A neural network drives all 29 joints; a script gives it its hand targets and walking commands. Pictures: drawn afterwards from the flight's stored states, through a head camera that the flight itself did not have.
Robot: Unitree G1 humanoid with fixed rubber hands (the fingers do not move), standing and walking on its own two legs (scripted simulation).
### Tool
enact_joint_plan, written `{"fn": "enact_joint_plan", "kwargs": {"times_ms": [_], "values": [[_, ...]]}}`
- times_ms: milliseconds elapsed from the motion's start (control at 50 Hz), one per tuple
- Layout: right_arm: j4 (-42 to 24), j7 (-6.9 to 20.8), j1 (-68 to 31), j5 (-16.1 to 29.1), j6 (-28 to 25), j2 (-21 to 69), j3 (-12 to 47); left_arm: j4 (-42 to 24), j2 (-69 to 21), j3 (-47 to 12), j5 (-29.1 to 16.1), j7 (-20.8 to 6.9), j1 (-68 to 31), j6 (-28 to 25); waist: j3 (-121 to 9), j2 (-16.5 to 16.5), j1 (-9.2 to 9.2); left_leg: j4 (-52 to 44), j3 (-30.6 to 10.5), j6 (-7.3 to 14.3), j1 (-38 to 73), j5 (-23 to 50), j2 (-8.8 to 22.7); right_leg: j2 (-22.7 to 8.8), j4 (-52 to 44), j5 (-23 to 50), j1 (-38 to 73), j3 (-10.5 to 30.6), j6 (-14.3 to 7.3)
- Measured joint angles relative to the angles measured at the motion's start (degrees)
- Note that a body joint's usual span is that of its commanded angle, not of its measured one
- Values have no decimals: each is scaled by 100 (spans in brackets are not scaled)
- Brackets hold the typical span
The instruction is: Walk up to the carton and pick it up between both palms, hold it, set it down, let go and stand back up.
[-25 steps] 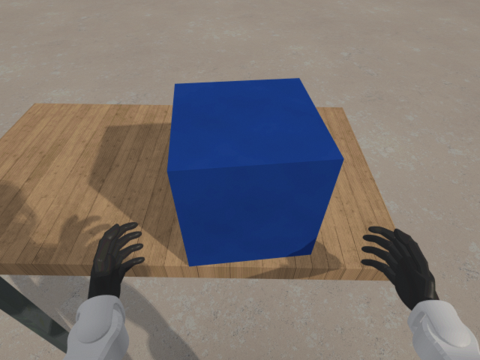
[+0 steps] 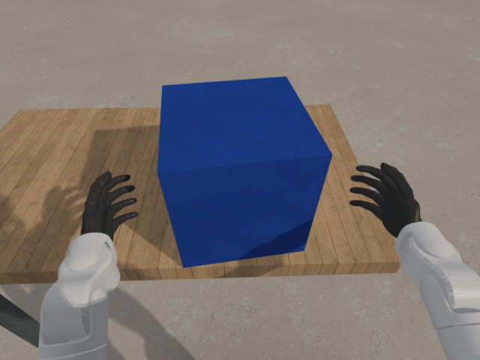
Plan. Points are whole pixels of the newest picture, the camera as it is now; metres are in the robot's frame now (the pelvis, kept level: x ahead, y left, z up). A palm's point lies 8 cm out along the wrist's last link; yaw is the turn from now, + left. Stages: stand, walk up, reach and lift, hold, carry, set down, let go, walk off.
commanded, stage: reach and lift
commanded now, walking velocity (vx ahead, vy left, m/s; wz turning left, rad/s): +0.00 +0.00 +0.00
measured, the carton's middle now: (235, 170) +0.45 +0.01 +0.09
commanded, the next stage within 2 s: none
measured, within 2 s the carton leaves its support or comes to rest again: neither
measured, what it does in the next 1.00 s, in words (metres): stands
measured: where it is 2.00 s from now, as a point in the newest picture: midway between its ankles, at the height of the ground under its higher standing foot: outside the picture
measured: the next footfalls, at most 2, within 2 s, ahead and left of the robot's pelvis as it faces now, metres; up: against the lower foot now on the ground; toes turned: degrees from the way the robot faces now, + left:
none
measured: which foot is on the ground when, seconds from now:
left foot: down 0.00-1.00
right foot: down 0.00-1.00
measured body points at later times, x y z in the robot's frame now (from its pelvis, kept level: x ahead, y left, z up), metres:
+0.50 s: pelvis +0.00 -0.01 +0.00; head +0.00 -0.01 +0.45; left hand +0.36 +0.21 +0.18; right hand +0.40 -0.24 +0.18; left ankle -0.02 +0.12 -0.75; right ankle +0.03 -0.09 -0.75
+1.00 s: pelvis -0.01 -0.01 +0.00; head +0.00 -0.01 +0.45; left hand +0.41 +0.22 +0.25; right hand +0.45 -0.22 +0.25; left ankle -0.02 +0.12 -0.75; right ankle +0.03 -0.09 -0.75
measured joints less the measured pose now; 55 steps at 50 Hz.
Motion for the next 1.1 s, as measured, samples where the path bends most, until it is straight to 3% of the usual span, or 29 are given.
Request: {"fn": "enact_joint_plan", "kwargs": {"times_ms": [340,740,1100], "values": [[1514,146,-1799,253,346,-366,171,1074,316,208,-110,72,-1590,525,-238,26,13,125,-78,-15,-338,-13,12,24,40,23,-290,-14,-13],[3029,217,-3523,367,535,-536,403,2492,912,190,-381,44,-3158,506,-585,11,91,262,-290,-68,-822,-4,42,61,6,72,-643,-152,-60],[5099,396,-5580,578,610,-881,835,4919,1337,-412,-856,166,-5266,31,-845,110,240,496,-393,-23,-1479,8,-27,3,177,86,-1240,-203,-17]]}}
